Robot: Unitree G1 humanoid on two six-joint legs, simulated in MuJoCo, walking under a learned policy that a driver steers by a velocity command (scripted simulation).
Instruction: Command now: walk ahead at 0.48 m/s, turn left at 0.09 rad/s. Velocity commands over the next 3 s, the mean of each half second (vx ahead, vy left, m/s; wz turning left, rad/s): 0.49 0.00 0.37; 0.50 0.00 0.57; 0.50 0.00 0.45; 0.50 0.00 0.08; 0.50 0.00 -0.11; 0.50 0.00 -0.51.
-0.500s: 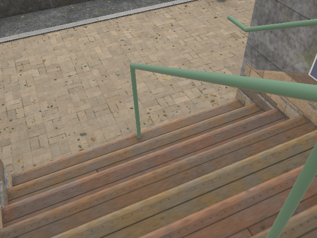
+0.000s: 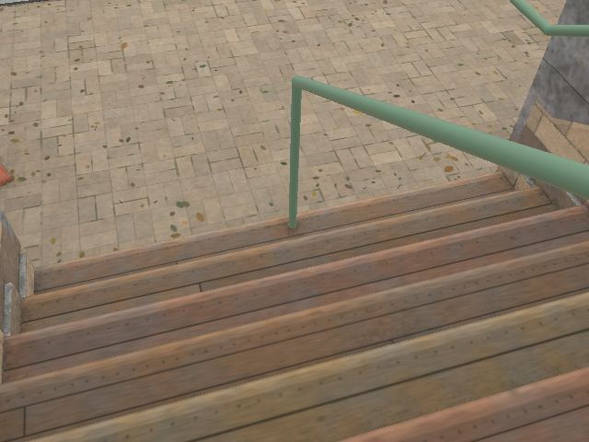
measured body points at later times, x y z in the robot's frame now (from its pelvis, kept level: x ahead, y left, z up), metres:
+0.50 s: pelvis +0.28 -0.01 -0.14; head +0.27 -0.01 +0.31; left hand +0.45 +0.24 -0.23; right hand +0.22 -0.26 -0.28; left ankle +0.06 +0.07 -0.78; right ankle +0.46 -0.10 -0.86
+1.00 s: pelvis +0.53 +0.01 -0.27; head +0.54 +0.01 +0.18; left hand +0.33 +0.17 -0.41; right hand +0.78 -0.12 -0.40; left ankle +0.63 +0.20 -0.96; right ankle +0.44 -0.10 -0.95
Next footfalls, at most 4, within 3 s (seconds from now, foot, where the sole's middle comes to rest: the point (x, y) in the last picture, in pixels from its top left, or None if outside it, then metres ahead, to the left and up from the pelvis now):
0.54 right None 0.48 -0.09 -0.99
1.14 left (264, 415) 0.68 0.18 -1.15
1.70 right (276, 343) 1.01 0.20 -1.32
2.26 left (187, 320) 1.15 0.57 -1.48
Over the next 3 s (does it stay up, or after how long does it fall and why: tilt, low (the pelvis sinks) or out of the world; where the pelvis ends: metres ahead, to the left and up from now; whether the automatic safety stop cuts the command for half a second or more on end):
stays up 1.39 0.64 -0.88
